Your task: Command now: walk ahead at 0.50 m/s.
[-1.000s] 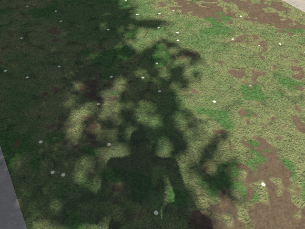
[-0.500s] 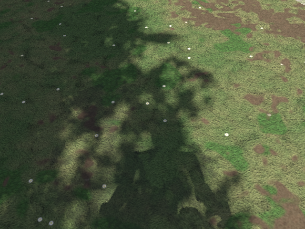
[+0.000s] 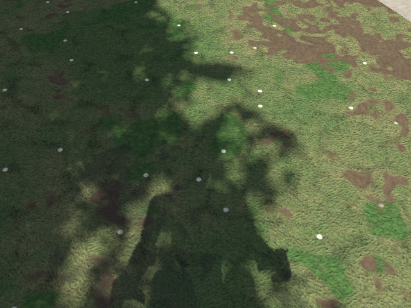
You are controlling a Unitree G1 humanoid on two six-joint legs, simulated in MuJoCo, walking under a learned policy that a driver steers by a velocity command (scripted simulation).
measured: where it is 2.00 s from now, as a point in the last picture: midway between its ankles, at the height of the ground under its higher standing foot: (233, 145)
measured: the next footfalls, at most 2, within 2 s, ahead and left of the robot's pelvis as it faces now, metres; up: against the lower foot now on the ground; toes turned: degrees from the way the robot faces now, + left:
right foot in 0.44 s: +0.42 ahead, -0.15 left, +0.00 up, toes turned -3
left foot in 1.02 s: +0.72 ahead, +0.11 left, +0.00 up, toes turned +6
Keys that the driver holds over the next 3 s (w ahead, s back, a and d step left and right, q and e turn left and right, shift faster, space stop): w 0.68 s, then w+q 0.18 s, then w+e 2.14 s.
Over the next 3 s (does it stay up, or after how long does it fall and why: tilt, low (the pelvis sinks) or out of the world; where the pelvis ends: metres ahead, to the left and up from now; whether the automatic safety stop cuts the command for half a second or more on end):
stays up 1.49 -0.47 0.00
